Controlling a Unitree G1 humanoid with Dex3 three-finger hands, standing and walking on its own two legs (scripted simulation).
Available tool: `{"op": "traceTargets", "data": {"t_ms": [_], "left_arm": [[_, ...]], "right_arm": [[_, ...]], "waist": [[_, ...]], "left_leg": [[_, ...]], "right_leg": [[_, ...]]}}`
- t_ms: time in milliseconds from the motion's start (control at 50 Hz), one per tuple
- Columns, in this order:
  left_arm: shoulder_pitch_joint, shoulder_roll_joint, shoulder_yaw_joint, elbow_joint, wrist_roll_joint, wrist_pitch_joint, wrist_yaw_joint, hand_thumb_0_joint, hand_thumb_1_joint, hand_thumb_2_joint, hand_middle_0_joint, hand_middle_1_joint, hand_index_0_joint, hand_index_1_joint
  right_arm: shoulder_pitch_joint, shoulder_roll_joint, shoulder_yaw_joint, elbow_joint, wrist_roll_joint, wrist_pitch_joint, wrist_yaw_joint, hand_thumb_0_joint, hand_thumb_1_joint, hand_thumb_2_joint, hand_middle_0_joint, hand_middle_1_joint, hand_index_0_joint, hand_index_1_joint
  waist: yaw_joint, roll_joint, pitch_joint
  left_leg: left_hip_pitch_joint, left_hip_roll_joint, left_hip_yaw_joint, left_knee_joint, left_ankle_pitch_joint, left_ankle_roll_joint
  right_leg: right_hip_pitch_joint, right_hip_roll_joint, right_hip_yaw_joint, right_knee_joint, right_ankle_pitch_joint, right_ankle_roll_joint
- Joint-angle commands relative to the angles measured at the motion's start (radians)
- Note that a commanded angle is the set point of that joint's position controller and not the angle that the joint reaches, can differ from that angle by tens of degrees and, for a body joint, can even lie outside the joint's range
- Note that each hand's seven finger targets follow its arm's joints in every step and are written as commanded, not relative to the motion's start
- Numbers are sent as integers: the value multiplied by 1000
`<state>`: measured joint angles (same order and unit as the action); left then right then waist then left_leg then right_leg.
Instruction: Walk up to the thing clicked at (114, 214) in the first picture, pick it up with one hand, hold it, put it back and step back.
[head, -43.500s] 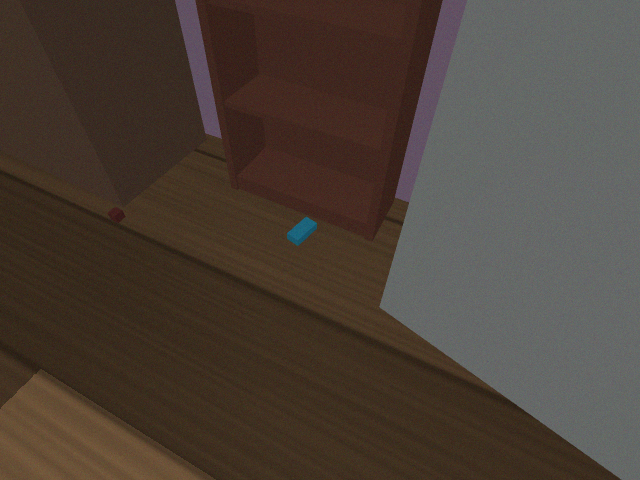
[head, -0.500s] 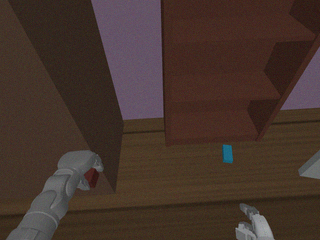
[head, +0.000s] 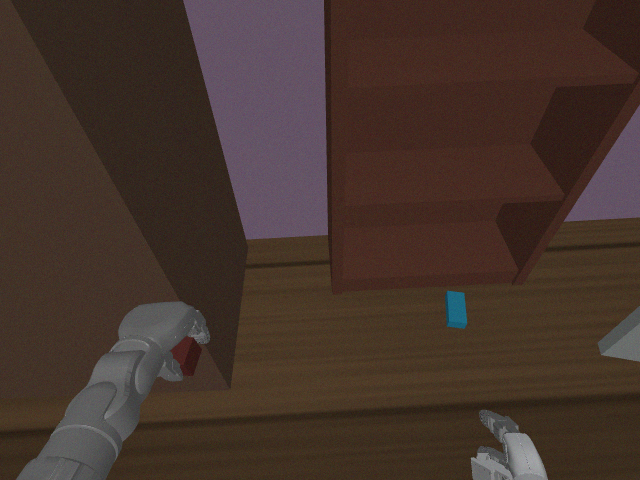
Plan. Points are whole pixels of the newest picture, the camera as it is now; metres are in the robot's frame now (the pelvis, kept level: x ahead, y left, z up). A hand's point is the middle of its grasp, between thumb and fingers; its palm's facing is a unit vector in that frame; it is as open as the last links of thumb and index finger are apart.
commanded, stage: hold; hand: left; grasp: from above
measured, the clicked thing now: (179, 355) +0.31 +0.22 -0.07
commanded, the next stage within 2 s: crouch in 0.04 s
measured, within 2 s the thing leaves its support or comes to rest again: neither
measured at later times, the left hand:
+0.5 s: hand (176, 375) +0.29 +0.23 -0.10, palm faces -0.48 -0.02 -0.88, open 6.7 cm
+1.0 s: hand (208, 388) +0.36 +0.25 -0.34, palm faces -0.44 +0.04 -0.90, open 6.7 cm
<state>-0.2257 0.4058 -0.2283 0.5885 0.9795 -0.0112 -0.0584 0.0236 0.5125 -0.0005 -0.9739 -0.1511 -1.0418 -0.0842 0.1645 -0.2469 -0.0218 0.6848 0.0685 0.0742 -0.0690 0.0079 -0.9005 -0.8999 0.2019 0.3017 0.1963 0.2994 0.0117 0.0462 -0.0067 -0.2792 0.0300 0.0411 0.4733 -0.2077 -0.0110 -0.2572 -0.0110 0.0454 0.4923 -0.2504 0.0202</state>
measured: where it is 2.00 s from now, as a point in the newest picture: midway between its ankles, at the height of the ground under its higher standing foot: outside the picture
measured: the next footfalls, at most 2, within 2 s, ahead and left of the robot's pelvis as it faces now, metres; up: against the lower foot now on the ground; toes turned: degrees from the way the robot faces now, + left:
none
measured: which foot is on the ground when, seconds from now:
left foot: down 0.00-1.00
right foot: down 0.00-1.00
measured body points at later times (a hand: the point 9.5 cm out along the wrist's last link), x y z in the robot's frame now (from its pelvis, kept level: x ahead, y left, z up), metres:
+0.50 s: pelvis +0.00 +0.00 -0.02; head +0.04 +0.00 +0.43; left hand +0.31 +0.22 -0.05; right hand +0.14 -0.26 -0.13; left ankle +0.03 +0.13 -0.74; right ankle +0.01 -0.13 -0.74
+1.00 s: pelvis -0.06 +0.01 -0.22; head +0.11 +0.03 +0.20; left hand +0.37 +0.24 -0.29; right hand -0.02 -0.27 -0.35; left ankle +0.02 +0.13 -0.74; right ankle +0.00 -0.13 -0.74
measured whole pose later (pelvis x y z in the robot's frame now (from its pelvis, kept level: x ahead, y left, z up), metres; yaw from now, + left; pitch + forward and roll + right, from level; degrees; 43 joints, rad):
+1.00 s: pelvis -0.06 +0.01 -0.22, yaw +0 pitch +32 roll -4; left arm -0.72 0.48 -0.06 1.21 1.18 -0.08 0.33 0.04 0.52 0.03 -1.05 -0.21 -1.02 -0.13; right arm 0.24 -0.23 -0.06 0.75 -0.05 0.01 -0.02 0.00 -0.90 -0.90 0.20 0.30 0.20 0.30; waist -0.14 0.05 -0.19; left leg -1.66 0.04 -0.04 1.66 -0.56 0.00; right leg -1.58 0.01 0.00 1.64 -0.61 0.04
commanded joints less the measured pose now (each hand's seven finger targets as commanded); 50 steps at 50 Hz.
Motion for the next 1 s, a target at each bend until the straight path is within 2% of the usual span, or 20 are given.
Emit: {"op": "traceTargets", "data": {"t_ms": [0,40,100,120,140,220,280,420,460,480,540,580,600,660,720,740,780,840,900,980], "left_arm": [[-341,225,124,-204,9,-10,49,0,918,103,-1166,-253,-1254,-165],[-358,240,140,-189,13,-14,53,0,938,99,-1170,-275,-1266,-179],[-354,203,107,-192,10,-17,53,0,947,119,-1187,-263,-1275,-175],[-327,203,115,-188,13,-15,54,0,997,95,-1145,-328,-1285,-187],[-306,209,122,-177,14,-13,56,0,917,63,-1065,-279,-1205,-143],[-230,167,91,-112,4,-19,52,0,869,75,-1141,-234,-1226,-150],[-250,184,106,-91,23,-42,76,0,880,56,-1148,-210,-1233,-126],[-385,180,121,55,102,-104,229,0,870,48,-1141,-210,-1226,-126],[-427,175,124,131,139,-102,284,0,843,93,-1143,-198,-1212,-131],[-458,128,92,153,150,-105,310,0,846,100,-1150,-194,-1216,-130],[-549,169,117,229,199,-99,383,0,837,94,-1129,-227,-1207,-151],[-599,162,118,271,202,-93,411,0,857,123,-1145,-237,-1221,-163],[-601,139,106,327,204,-87,417,0,871,133,-1157,-238,-1231,-166],[-640,194,141,418,209,-73,439,0,845,129,-1133,-235,-1209,-160],[-712,206,150,441,204,-69,445,0,853,132,-1143,-227,-1217,-156],[-735,255,178,413,206,-70,448,0,847,127,-1141,-216,-1213,-145],[-752,269,192,428,207,-63,452,0,840,170,-1138,-242,-1206,-176],[-796,270,197,435,198,-61,452,0,819,197,-1129,-251,-1192,-190],[-833,319,221,448,198,-61,440,0,782,184,-1093,-250,-1160,-185],[-866,327,228,502,197,-83,424,0,786,173,-1093,-236,-1162,-169]], "right_arm": [[-99,-124,-40,-147,1,-40,-10,0,-901,-900,200,300,200,300],[-85,-124,-40,-139,0,-38,-11,0,-901,-900,200,300,200,300],[-90,-125,-45,-140,0,-38,-11,0,-901,-900,200,300,200,300],[-87,-125,-48,-139,0,-38,-10,0,-895,-905,201,301,201,301],[-84,-127,-50,-139,-1,-37,-9,0,-868,-887,201,301,201,301],[-78,-127,-50,-138,1,-26,-7,0,-894,-899,200,300,200,300],[-80,-126,-49,-142,0,-18,-7,0,-892,-899,200,300,200,300],[-34,-136,-59,-104,-30,-6,11,0,-895,-900,200,300,200,300],[2,-145,-73,-84,-44,-7,22,0,-895,-900,200,300,200,300],[17,-144,-80,-80,-51,-10,28,0,-895,-900,200,300,200,300],[58,-154,-94,-66,-66,-18,43,0,-897,-901,200,300,200,300],[75,-161,-101,-62,-71,-26,48,0,-897,-900,200,300,200,300],[85,-162,-100,-56,-75,-31,49,0,-897,-900,200,300,200,300],[104,-168,-105,-44,-82,-44,47,0,-896,-899,200,300,200,300],[124,-174,-108,-35,-95,-64,44,0,-897,-899,200,300,200,300],[129,-180,-112,-40,-95,-68,41,0,-897,-899,200,300,200,300],[132,-177,-110,-43,-99,-71,36,0,-898,-900,200,300,200,300],[138,-174,-107,-36,-105,-82,30,0,-897,-900,200,300,200,300],[149,-185,-110,-27,-110,-91,32,0,-894,-899,200,300,200,300],[167,-180,-101,-14,-120,-100,41,0,-893,-899,200,300,200,300]], "waist": [[6,-22,-248],[2,-22,-256],[-3,-15,-262],[8,-19,-271],[8,-35,-273],[-10,-64,-212],[-9,-72,-191],[-54,-55,-232],[-67,-23,-295],[-82,-26,-313],[-86,-4,-432],[-100,18,-478],[-110,9,-492],[-98,27,-529],[-116,48,-603],[-101,76,-654],[-105,71,-706],[-131,82,-693],[-133,92,-727],[-164,61,-729]], "left_leg": [[159,-40,10,-38,167,25],[162,-41,13,-38,167,28],[178,-37,6,-38,196,23],[178,-38,8,-35,205,23],[173,-39,8,-31,215,26],[146,-37,7,-30,206,28],[124,-40,3,-22,179,26],[-48,-45,-3,159,101,18],[-106,-35,-8,259,103,9],[-146,-31,-15,311,101,5],[-276,-28,-16,470,87,12],[-361,-27,-22,543,56,14],[-405,-26,-27,578,41,17],[-541,-31,-33,661,-31,17],[-653,-23,-59,759,-93,19],[-657,-22,-70,780,-109,16],[-731,-27,-59,841,-143,21],[-837,-25,-70,884,-259,17],[-880,-18,-94,939,-304,16],[-1013,-22,-91,1043,-358,25]], "right_leg": [[14,41,-27,-83,154,-22],[20,40,-24,-82,161,-21],[13,44,-29,-74,182,-24],[27,43,-31,-74,188,-25],[35,42,-31,-74,202,-23],[10,42,-34,-75,200,-20],[-22,38,-35,-68,173,-21],[-212,35,-40,90,108,-24],[-312,39,-46,187,104,-28],[-378,41,-50,239,97,-30],[-515,43,-48,373,79,-33],[-595,45,-54,450,53,-37],[-645,48,-60,486,37,-38],[-742,50,-71,583,-27,-45],[-874,51,-81,700,-80,-51],[-902,49,-85,736,-96,-55],[-930,49,-84,784,-119,-55],[-1027,46,-85,843,-213,-57],[-1126,46,-97,914,-255,-61],[-1210,50,-101,984,-300,-60]]}}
